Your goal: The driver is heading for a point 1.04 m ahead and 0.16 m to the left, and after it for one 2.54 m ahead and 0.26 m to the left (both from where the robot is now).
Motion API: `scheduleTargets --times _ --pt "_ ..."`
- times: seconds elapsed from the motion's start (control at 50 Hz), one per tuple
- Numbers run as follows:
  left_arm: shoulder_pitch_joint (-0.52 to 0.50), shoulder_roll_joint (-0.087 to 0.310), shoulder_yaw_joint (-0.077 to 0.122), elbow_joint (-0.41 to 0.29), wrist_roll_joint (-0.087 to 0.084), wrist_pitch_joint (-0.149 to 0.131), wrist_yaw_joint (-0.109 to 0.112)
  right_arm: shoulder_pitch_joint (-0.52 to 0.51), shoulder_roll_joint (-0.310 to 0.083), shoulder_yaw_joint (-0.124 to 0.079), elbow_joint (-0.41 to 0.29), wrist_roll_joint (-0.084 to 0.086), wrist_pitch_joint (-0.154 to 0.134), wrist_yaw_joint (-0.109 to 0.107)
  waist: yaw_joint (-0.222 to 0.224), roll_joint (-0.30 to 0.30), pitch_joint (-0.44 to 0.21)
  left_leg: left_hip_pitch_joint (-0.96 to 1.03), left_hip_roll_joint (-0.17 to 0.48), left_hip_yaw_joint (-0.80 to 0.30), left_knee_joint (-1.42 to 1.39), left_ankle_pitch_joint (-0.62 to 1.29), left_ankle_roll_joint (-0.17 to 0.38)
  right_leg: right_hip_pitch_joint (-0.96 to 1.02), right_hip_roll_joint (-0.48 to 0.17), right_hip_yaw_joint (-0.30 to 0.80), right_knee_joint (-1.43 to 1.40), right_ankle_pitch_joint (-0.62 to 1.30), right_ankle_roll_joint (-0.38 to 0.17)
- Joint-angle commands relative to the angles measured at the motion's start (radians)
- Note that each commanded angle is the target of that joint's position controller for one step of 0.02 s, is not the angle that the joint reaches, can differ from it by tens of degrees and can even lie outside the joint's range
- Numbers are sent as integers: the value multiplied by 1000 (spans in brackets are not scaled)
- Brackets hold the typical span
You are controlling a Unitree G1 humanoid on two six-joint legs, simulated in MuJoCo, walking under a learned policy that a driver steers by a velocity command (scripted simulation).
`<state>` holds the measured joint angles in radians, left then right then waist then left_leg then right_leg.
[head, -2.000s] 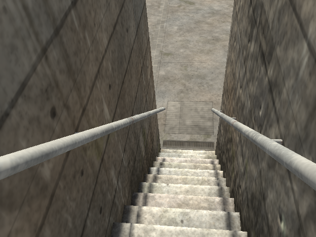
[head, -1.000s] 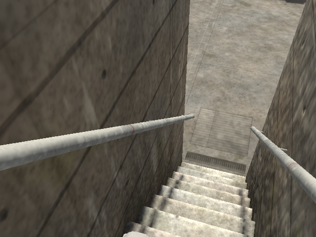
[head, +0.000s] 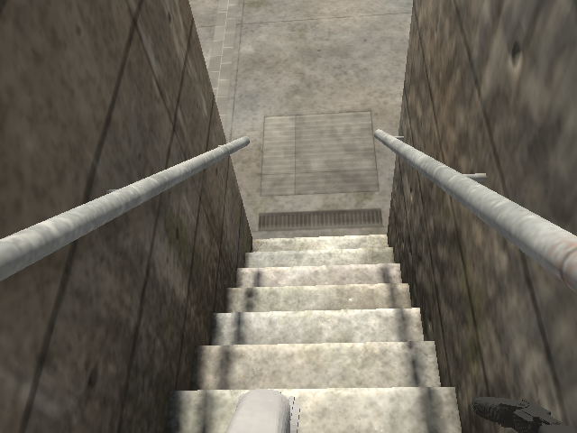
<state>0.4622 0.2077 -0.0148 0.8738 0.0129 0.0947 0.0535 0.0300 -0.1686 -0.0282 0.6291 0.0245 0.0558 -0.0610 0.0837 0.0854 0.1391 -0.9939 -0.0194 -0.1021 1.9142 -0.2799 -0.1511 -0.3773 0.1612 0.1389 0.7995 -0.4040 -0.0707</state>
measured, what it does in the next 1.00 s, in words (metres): walks ahead: left foot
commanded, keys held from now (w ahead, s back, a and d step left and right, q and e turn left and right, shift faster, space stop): e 0.04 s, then no key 0.02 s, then w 0.94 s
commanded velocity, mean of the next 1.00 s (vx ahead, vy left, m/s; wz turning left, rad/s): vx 0.35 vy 0.00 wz -0.16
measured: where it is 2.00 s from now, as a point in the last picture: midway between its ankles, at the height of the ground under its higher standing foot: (306, 391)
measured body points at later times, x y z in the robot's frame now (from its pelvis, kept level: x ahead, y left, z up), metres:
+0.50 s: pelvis +0.10 +0.04 +0.03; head +0.12 +0.00 +0.48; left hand +0.29 +0.26 -0.07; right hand +0.13 -0.22 -0.12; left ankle +0.05 +0.23 -0.70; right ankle +0.01 -0.08 -0.71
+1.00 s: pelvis +0.16 +0.07 +0.00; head +0.17 +0.04 +0.45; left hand +0.14 +0.35 -0.12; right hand +0.24 -0.17 -0.15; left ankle +0.05 +0.23 -0.71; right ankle +0.01 -0.08 -0.69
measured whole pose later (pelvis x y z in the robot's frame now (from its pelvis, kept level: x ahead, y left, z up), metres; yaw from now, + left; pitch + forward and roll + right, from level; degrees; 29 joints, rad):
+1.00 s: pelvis +0.16 +0.07 +0.00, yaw -2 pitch +2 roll +4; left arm 0.41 0.25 0.06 0.93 -0.03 0.03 0.08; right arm 0.24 -0.20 -0.05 0.88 -0.01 0.00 0.00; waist 0.03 -0.01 -0.02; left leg -0.13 -0.06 -0.10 0.62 -0.52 -0.03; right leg -0.17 -0.02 0.19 0.82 -0.57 0.02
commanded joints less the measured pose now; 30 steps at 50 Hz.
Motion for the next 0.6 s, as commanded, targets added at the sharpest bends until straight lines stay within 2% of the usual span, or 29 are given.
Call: scheduleTargets --times 0.02,0.04,0.06,0.08,0.1,0.12,0.14,0.16,0.18,0.2,0.22,0.24,0.26,0.28,0.3,0.32,0.34,0.36,0.38,0.4,0.42,0.46,0.48,0.5,0.52,0.56,0.58,0.6 --pt "-115 148 29 -160 -11 -2 64 -89 -59 -19 -197 -26 -10 15 -81 -32 -259 102 39 -31 -449 222 -33 185 -307 434 -184 825 -144" --pt "-94 144 29 -137 17 -13 67 -37 -68 -35 -160 -19 -23 23 -87 -49 -272 211 39 -53 -426 321 -31 164 -311 452 -179 907 -131" --pt "-110 136 23 -118 18 -23 62 38 -62 -36 -140 -25 -26 35 -129 -129 -264 258 58 -69 -430 340 -29 159 -304 420 -132 984 -113" --pt "-104 109 15 -113 12 -23 56 68 -48 -30 -117 -28 -23 49 -135 -166 -248 295 67 -43 -500 346 -15 157 -286 356 -129 965 -101" --pt "-94 71 4 -98 0 -27 51 64 -50 -31 -92 -37 -21 57 -113 -165 -259 355 78 -28 -560 346 -26 166 -271 319 -148 945 -78" --pt "-123 75 5 -112 -2 -36 33 44 -32 -32 -84 -57 -20 64 -111 -151 -199 395 85 -21 -605 319 -16 111 -277 333 -174 853 -83" --pt "-130 59 3 -114 3 -43 24 35 -27 -26 -82 -58 -17 67 -101 -186 -168 421 85 -11 -663 278 -12 100 -270 342 -199 825 -90" --pt "-151 55 4 -129 3 -50 20 38 -40 -28 -75 -56 -19 60 -107 -201 -113 457 79 -14 -768 226 -7 89 -249 345 -203 798 -85" --pt "-172 37 7 -141 7 -58 13 53 -33 -25 -62 -39 -16 70 -116 -252 -109 508 80 4 -867 157 3 100 -244 336 -215 833 -74" --pt "-185 46 10 -137 5 -67 4 69 -33 -22 -47 -38 -23 66 -108 -276 -82 570 85 8 -967 138 16 92 -233 327 -223 849 -81" --pt "-212 49 11 -153 3 -76 -2 101 -25 -15 -34 -44 -27 65 -120 -314 -74 651 89 1 -1093 134 32 96 -230 314 -245 885 -67" --pt "-219 36 8 -152 9 -81 -2 123 -26 -14 -12 -47 -26 73 -120 -311 -93 739 96 3 -1203 186 45 92 -220 290 -257 872 -53" --pt "-169 51 14 -152 9 -83 -2 104 -58 -20 -14 -43 -30 75 -91 -230 -87 789 98 -16 -1331 368 67 106 -170 265 -273 840 -15" --pt "-129 94 27 -146 5 -83 2 79 -98 -34 -8 -36 -36 76 -65 -137 -99 810 97 -32 -1371 431 87 151 -150 237 -287 808 26" --pt "-141 103 30 -138 -3 -70 0 108 -100 -38 28 -36 -39 81 -78 -96 -105 802 85 -8 -1402 401 90 206 -149 212 -266 710 35" --pt "-191 84 22 -151 -4 -55 3 108 -89 -36 47 -42 -33 85 -77 -82 -122 800 66 -6 -1431 447 87 250 -152 183 -257 706 34" --pt "-230 71 11 -190 7 -35 -4 139 -103 -40 45 -59 -35 82 -81 -89 -165 828 59 16 -1432 405 95 296 -138 189 -239 701 27" --pt "-255 57 1 -205 9 -23 -9 158 -100 -41 57 -60 -33 82 -83 -90 -198 842 47 30 -1440 345 101 327 -139 178 -246 671 24" --pt "-263 57 1 -204 6 -28 -9 171 -106 -37 70 -52 -39 72 -80 -41 -177 846 38 35 -1461 347 100 313 -149 179 -261 643 22" --pt "-274 66 0 -206 5 -31 -7 178 -120 -42 63 -42 -42 65 -82 -35 -196 870 46 24 -1495 362 93 327 -152 176 -262 604 23" --pt "-256 72 4 -184 -2 -34 -12 219 -98 -35 79 -40 -51 64 -96 -42 -183 909 54 8 -1542 426 86 336 -174 179 -263 656 39" --pt "-270 97 13 -189 -8 -37 -14 227 -138 -47 85 -44 -55 59 -89 -49 -203 950 43 14 -1546 468 92 352 -175 167 -260 682 55" --pt "-274 100 17 -183 0 -39 -6 241 -146 -44 115 -31 -61 50 -82 -97 -189 944 53 3 -1567 477 101 365 -177 153 -265 701 65" --pt "-274 103 17 -182 2 -42 -6 245 -157 -44 118 -31 -62 47 -80 -97 -194 962 50 4 -1572 481 105 369 -179 153 -268 711 70" --pt "-279 110 18 -170 -1 -40 -2 268 -155 -43 137 -40 -66 44 -81 -105 -202 970 46 8 -1583 441 104 362 -184 149 -258 692 72" --pt "-280 124 21 -164 -5 -37 2 266 -163 -48 154 -38 -76 44 -74 -101 -195 969 27 23 -1587 400 112 354 -181 147 -264 664 72" --pt "-280 122 17 -159 3 -43 1 268 -163 -43 161 -38 -73 35 -73 -127 -185 971 29 26 -1588 393 122 345 -187 139 -276 682 74" --pt "-267 126 27 -142 -16 -52 1 248 -151 -36 148 -37 -65 31 -76 -134 -205 978 15 29 -1577 345 124 338 -179 127 -262 633 77"
Keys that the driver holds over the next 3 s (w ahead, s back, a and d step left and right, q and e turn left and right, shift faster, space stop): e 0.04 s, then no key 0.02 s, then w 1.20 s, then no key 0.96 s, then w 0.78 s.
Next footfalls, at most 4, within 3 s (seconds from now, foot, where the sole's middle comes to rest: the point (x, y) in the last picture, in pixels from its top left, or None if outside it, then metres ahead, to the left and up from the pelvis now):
0.24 left None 0.09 0.23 -0.74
1.62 left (258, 412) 0.53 0.27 -1.17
2.14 right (343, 376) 0.72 0.03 -1.39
2.28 left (250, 381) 0.62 0.31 -1.19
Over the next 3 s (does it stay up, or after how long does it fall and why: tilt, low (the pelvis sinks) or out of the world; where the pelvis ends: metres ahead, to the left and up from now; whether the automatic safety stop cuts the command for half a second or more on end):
stays up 0.93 0.26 -0.73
